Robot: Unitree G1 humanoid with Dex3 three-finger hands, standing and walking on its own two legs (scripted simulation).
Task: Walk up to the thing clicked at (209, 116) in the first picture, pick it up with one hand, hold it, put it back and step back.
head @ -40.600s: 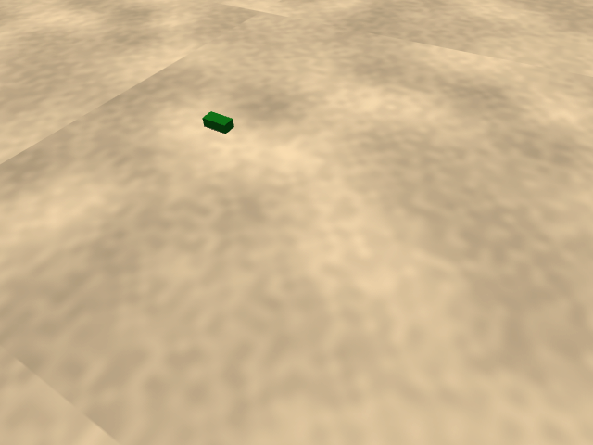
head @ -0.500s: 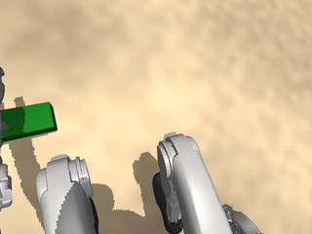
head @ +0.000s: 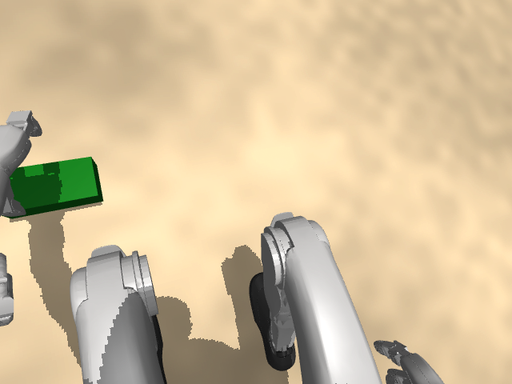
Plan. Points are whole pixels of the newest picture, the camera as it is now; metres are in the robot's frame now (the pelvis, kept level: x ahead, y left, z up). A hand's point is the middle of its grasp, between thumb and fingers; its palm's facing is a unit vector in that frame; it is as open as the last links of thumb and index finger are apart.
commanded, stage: withdraw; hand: left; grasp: from above
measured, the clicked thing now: (51, 187) +0.47 +0.30 -0.31
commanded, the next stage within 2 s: home in 0.04 s
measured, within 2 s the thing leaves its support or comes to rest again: neither
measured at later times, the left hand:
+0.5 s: hand out of the picture +0.45 +0.30 -0.08, palm faces -0.37 -0.29 -0.88, open 11.0 cm
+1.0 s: hand out of the picture +0.28 +0.24 +0.13, palm faces -0.03 -0.89 -0.45, open 7.4 cm
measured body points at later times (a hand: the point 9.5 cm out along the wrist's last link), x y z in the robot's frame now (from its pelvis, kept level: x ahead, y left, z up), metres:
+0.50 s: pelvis +0.02 +0.00 +0.05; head +0.23 +0.05 +0.44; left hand +0.46 +0.31 -0.03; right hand +0.09 -0.25 -0.08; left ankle +0.09 +0.13 -0.31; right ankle +0.11 -0.13 -0.31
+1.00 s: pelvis +0.03 +0.00 +0.23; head +0.15 +0.04 +0.66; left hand +0.27 +0.29 +0.16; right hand +0.27 -0.21 +0.14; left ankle +0.09 +0.13 -0.31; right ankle +0.11 -0.13 -0.31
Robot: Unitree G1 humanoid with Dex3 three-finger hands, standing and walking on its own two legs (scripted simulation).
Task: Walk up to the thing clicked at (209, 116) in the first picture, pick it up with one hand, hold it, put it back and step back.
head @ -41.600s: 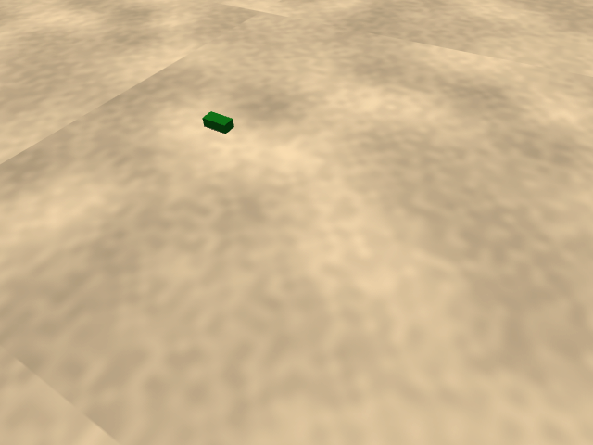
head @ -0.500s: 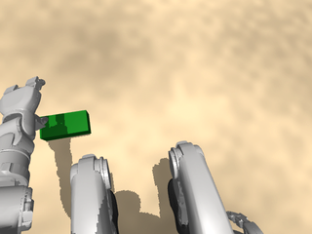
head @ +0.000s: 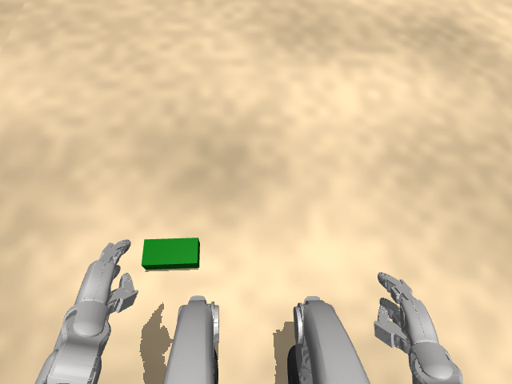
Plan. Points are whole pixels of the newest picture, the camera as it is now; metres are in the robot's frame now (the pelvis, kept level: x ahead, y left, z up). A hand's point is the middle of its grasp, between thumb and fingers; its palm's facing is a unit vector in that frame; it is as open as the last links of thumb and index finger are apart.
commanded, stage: home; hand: left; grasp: from above
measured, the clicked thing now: (172, 253) +0.48 +0.25 -0.54
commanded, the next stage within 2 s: none
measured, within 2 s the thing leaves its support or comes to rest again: neither
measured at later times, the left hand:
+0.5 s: hand (93, 309) +0.23 +0.19 +0.09, palm faces +0.10 -0.97 -0.21, open 7.4 cm
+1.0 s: hand (97, 317) +0.22 +0.18 +0.10, palm faces +0.10 -0.97 -0.20, open 7.4 cm
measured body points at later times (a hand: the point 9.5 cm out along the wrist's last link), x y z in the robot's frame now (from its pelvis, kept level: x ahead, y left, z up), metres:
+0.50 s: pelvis +0.07 +0.00 +0.14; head +0.09 +0.01 +0.59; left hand +0.22 +0.24 +0.11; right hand +0.22 -0.24 +0.07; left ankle +0.07 +0.13 -0.54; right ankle +0.07 -0.14 -0.54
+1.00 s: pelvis +0.07 +0.00 +0.14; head +0.09 +0.00 +0.59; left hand +0.21 +0.23 +0.11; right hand +0.24 -0.23 +0.08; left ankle +0.07 +0.13 -0.54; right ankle +0.07 -0.14 -0.54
